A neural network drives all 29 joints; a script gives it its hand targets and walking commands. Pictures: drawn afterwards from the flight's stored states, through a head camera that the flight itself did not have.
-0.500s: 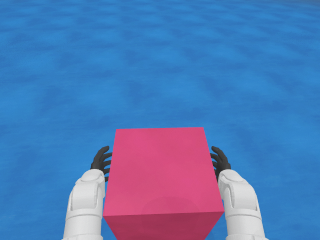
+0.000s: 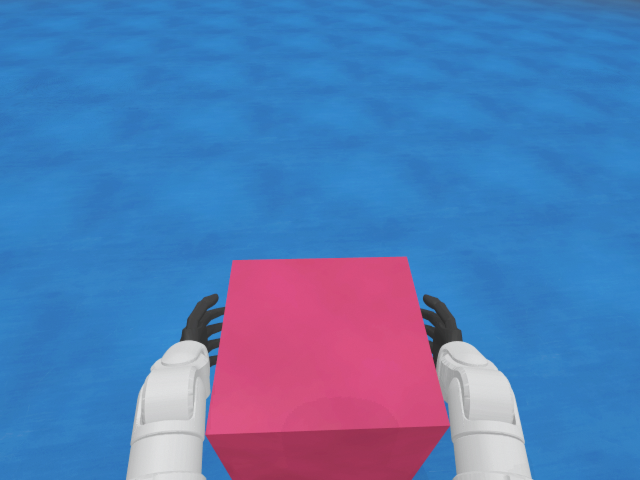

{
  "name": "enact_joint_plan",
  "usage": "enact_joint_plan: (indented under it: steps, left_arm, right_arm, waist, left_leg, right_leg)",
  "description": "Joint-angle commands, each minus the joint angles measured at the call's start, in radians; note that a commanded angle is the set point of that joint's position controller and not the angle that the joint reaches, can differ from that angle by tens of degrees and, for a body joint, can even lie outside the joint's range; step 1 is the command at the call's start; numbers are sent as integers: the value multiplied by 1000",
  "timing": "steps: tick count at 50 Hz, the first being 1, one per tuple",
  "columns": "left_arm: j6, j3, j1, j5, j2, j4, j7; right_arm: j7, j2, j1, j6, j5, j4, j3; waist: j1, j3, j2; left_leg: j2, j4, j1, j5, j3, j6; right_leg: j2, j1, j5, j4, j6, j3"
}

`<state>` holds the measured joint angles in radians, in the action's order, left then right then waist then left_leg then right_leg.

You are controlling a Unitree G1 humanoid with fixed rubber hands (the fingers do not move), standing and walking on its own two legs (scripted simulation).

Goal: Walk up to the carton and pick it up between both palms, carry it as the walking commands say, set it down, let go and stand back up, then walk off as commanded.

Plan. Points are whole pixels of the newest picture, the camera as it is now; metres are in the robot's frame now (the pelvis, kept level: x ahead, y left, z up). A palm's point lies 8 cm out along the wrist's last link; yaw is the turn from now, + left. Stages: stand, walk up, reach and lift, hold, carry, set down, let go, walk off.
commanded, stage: hold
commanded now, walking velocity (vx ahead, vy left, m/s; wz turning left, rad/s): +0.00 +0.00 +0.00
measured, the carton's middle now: (322, 387) +0.26 +0.00 -0.03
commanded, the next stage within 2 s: carry in 0.04 s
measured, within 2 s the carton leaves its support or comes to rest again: neither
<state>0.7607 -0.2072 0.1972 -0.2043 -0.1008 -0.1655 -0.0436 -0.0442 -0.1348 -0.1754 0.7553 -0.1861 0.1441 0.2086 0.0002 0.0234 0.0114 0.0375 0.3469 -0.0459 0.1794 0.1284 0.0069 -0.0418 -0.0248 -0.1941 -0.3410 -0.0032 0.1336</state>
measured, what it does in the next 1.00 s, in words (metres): walks backwards: right foot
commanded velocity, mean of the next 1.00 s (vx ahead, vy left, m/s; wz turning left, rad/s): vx -0.25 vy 0.00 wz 0.00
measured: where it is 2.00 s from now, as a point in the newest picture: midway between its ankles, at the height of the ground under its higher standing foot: outside the picture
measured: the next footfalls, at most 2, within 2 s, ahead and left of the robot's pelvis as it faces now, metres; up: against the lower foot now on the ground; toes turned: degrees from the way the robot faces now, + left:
right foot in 0.82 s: -0.14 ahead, -0.12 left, +0.00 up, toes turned -6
left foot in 1.18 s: -0.28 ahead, +0.12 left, +0.00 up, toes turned +5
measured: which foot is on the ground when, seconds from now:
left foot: down 0.00-0.82, up 0.84-1.00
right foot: down 0.00-0.54, up 0.56-0.80, down 0.82-1.00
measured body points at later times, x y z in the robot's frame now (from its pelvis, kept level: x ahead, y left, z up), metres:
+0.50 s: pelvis -0.07 +0.00 -0.03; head -0.08 +0.00 +0.42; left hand +0.21 +0.15 +0.04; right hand +0.21 -0.16 +0.05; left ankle -0.03 +0.12 -0.74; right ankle +0.00 -0.12 -0.75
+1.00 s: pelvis -0.22 -0.02 -0.01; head -0.22 -0.04 +0.44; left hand +0.06 +0.12 +0.06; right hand +0.04 -0.19 +0.05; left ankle -0.21 +0.11 -0.67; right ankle -0.18 -0.11 -0.75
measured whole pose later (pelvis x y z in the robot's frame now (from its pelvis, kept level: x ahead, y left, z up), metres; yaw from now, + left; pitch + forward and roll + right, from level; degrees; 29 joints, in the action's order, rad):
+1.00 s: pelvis -0.22 -0.02 -0.01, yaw -1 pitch +3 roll +3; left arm 1.17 -0.14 0.11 -0.07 -0.13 0.33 0.09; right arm 0.07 -0.13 -0.10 1.20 -0.07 -0.36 0.13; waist 0.03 -0.07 -0.01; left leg 0.00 1.12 -0.60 0.42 -0.04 0.04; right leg 0.05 -0.38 -0.24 -0.57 0.04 -0.07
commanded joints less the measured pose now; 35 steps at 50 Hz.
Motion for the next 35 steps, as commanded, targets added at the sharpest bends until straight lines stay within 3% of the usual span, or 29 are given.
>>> enact_joint_plan:
  steps: [1, 2, 4, 9, 13, 15, 16, 18, 19, 21, 22, 24, 25, 26, 27, 28, 29, 30, 31, 33, 35]
  left_arm:
    - [-22, 597, 481, 208, -835, 90, -183]
    - [-25, 638, 494, 252, -847, 90, -187]
    - [-23, 644, 515, 269, -849, 108, -185]
    - [45, 715, 477, 333, -857, 217, -165]
    - [141, 769, 478, 400, -851, 308, -156]
    - [190, 793, 486, 430, -861, 361, -153]
    - [212, 811, 487, 447, -867, 403, -152]
    - [257, 822, 474, 468, -872, 457, -145]
    - [279, 822, 456, 475, -869, 483, -141]
    - [319, 809, 421, 471, -851, 520, -130]
    - [337, 803, 426, 465, -843, 534, -123]
    - [366, 793, 428, 461, -835, 537, -111]
    - [378, 786, 428, 462, -838, 535, -108]
    - [390, 777, 416, 459, -843, 535, -105]
    - [400, 781, 406, 457, -853, 547, -104]
    - [408, 801, 425, 459, -847, 577, -109]
    - [416, 813, 440, 461, -833, 573, -114]
    - [425, 801, 436, 462, -835, 533, -119]
    - [429, 809, 439, 482, -856, 525, -124]
    - [428, 828, 464, 517, -873, 551, -128]
    - [430, 834, 471, 533, -860, 577, -124]
  right_arm:
    - [-166, -806, -501, -24, 176, -66, -572]
    - [-175, -788, -514, -18, 193, -102, -632]
    - [-174, -813, -502, -8, 215, -78, -644]
    - [-149, -805, -492, 55, 279, -213, -716]
    - [-142, -782, -479, 154, 329, -310, -740]
    - [-141, -780, -478, 203, 353, -348, -745]
    - [-140, -785, -479, 225, 373, -388, -760]
    - [-134, -790, -488, 269, 403, -451, -772]
    - [-132, -794, -483, 289, 418, -476, -779]
    - [-133, -802, -494, 331, 452, -520, -792]
    - [-134, -810, -502, 347, 470, -521, -803]
    - [-137, -816, -496, 375, 484, -511, -815]
    - [-139, -816, -497, 388, 486, -508, -812]
    - [-141, -812, -481, 400, 484, -503, -804]
    - [-142, -799, -459, 408, 478, -499, -791]
    - [-142, -797, -430, 411, 475, -494, -782]
    - [-138, -813, -431, 416, 483, -507, -791]
    - [-132, -813, -438, 425, 476, -508, -786]
    - [-128, -805, -455, 427, 463, -534, -781]
    - [-127, -810, -458, 431, 449, -543, -771]
    - [-126, -812, -424, 437, 443, -528, -762]
  waist:
    - [1, -212, -17]
    - [-18, -237, -69]
    - [-11, -312, -43]
    - [-16, -379, -15]
    - [-9, -420, -24]
    - [-6, -419, -58]
    - [-4, -411, -52]
    - [-4, -400, -12]
    - [-5, -399, 31]
    - [-9, -402, 212]
    - [0, -396, 212]
    - [11, -393, 151]
    - [7, -392, 151]
    - [6, -388, 108]
    - [3, -392, -37]
    - [15, -376, -249]
    - [19, -390, -275]
    - [18, -386, -194]
    - [16, -383, -147]
    - [13, -382, -165]
    - [21, -387, -199]
  left_leg:
    - [51, -37, 78, -147, -53, 11]
    - [-125, 81, -58, -138, -7, -13]
    - [-139, 139, -98, -220, 7, -34]
    - [-161, 233, -179, -363, 13, -42]
    - [-192, 254, -222, -401, 48, -80]
    - [-208, 226, -265, -305, 75, -95]
    - [-209, 209, -296, -248, 87, -93]
    - [-172, 242, -328, -137, 42, -77]
    - [-131, 291, -347, -64, 1, -58]
    - [-13, 496, -380, 229, -109, -23]
    - [-12, 537, -374, 304, -140, -16]
    - [-28, 372, -322, 205, -168, -18]
    - [-33, 277, -286, 147, -160, -17]
    - [-62, 182, -249, 104, -112, -19]
    - [-184, 115, -196, -3, 28, -56]
    - [-403, -16, -207, -135, 244, -141]
    - [-468, -27, -258, -252, 257, -206]
    - [-427, -18, -299, -255, 198, -217]
    - [-381, -11, -322, -217, 126, -197]
    - [-308, 2, -278, -138, 50, -144]
    - [-289, -2, -227, -112, 36, -131]
  right_leg:
    - [-47, -15, 141, 55, 0, -54]
    - [124, -126, 75, -65, 19, -20]
    - [144, -145, 146, -135, 35, 18]
    - [153, -219, 308, -282, 25, 22]
    - [139, -269, 282, -341, 24, 4]
    - [120, -291, 158, -335, 25, -9]
    - [124, -292, 137, -331, 27, -12]
    - [155, -311, 115, -261, 40, 31]
    - [197, -313, 128, -198, 60, 89]
    - [325, -332, 220, -51, 147, 261]
    - [346, -340, 258, -38, 173, 256]
    - [274, -330, 276, -85, 129, 146]
    - [239, -332, 257, -115, 97, 109]
    - [199, -350, 213, -179, 63, 70]
    - [133, -433, 98, -287, 14, -1]
    - [36, -551, -212, -469, -23, -127]
    - [30, -521, -384, -670, -31, -164]
    - [49, -501, -355, -760, -29, -141]
    - [57, -494, -297, -787, -30, -151]
    - [56, -496, -241, -664, -32, -185]
    - [25, -454, -285, -530, -38, -220]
